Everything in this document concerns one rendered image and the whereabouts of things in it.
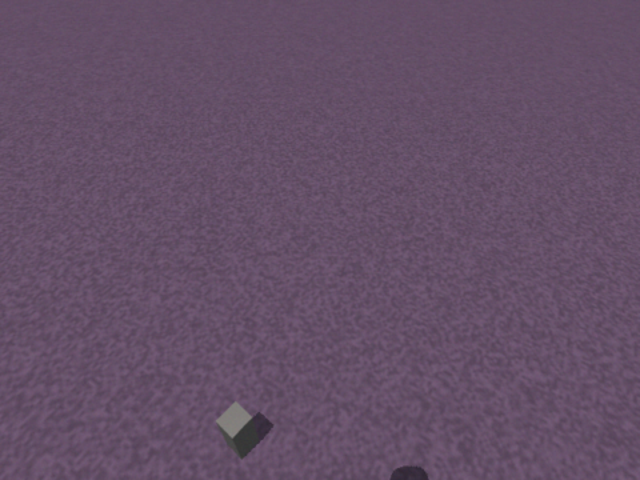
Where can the carton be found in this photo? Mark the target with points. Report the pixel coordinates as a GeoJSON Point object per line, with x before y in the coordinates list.
{"type": "Point", "coordinates": [238, 429]}

